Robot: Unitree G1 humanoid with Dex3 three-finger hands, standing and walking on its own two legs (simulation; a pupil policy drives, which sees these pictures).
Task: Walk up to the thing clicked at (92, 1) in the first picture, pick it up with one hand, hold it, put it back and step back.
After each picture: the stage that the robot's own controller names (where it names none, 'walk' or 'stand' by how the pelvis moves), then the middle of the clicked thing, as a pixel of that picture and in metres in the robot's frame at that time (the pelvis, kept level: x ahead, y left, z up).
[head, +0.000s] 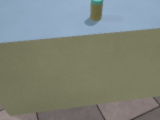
stand; (96, 8) +0.83 -0.08 +0.06
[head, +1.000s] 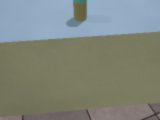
rise first; (80, 7) +0.74 +0.03 +0.09
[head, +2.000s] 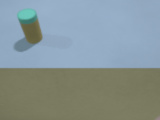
rise first; (30, 26) +0.55 +0.22 +0.10
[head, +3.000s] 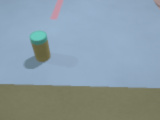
stand; (40, 46) +0.53 +0.19 +0.06
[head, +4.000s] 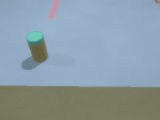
stand; (37, 47) +0.52 +0.20 +0.06
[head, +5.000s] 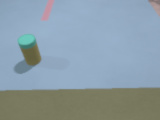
stand; (30, 50) +0.51 +0.23 +0.06
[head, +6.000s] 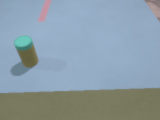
stand; (27, 52) +0.50 +0.24 +0.06
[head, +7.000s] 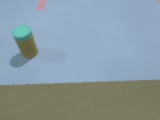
rise first; (26, 42) +0.51 +0.24 +0.06
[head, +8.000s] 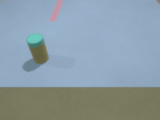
rise first; (38, 49) +0.51 +0.23 +0.06
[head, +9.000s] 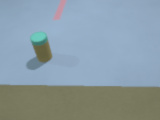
go down; (41, 47) +0.52 +0.22 +0.07
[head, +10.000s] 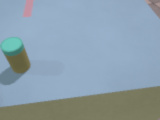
go down; (16, 56) +0.46 +0.21 +0.07
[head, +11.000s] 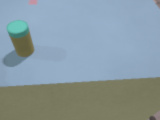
close in; (21, 39) +0.51 +0.20 +0.08
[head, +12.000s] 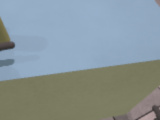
close; out of the picture +0.51 +0.24 +0.11
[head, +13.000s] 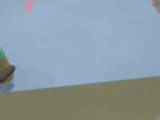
lift; out of the picture +0.39 +0.26 +0.11
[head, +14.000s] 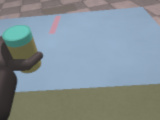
lift; (24, 50) +0.33 +0.17 +0.26
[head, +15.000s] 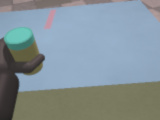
hold; (25, 52) +0.33 +0.16 +0.24
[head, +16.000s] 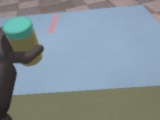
crouch; (24, 42) +0.34 +0.16 +0.27
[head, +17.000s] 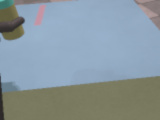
crouch; (7, 17) +0.46 +0.21 +0.27
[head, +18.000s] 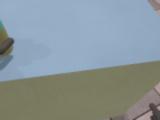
lower; out of the picture +0.49 +0.23 +0.10
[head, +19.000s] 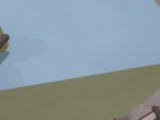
lower; out of the picture +0.50 +0.23 +0.12
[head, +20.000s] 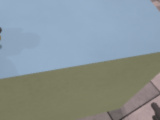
lower; out of the picture +0.52 +0.24 +0.12
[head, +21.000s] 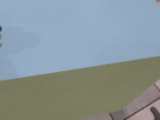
lower; out of the picture +0.52 +0.24 +0.12
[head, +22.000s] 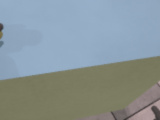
loosen; out of the picture +0.52 +0.24 +0.12
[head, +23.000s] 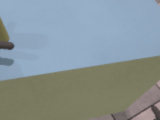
withdraw; out of the picture +0.51 +0.22 +0.12
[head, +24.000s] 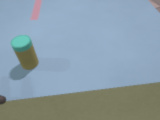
sink last; (25, 53) +0.47 +0.21 +0.09
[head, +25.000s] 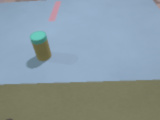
stand; (41, 46) +0.53 +0.22 +0.07
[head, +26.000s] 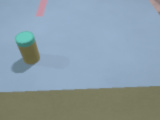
stand; (28, 48) +0.49 +0.23 +0.06
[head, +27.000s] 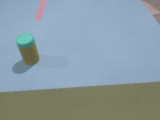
stand; (28, 49) +0.51 +0.23 +0.06
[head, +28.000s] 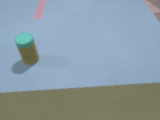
stand; (27, 49) +0.50 +0.23 +0.06
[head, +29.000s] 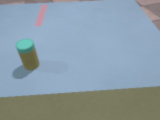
walk; (28, 55) +0.50 +0.23 +0.07
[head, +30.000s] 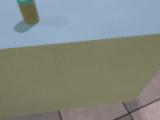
walk; (28, 8) +0.65 +0.23 +0.09
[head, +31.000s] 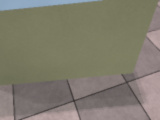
walk; out of the picture +1.01 +0.25 +0.08
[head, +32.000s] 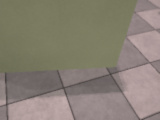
stand; out of the picture +1.23 +0.21 +0.07
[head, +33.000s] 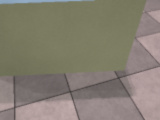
stand; out of the picture +1.19 +0.22 +0.06
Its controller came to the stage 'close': yes
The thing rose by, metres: 0.22
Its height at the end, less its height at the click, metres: +0.00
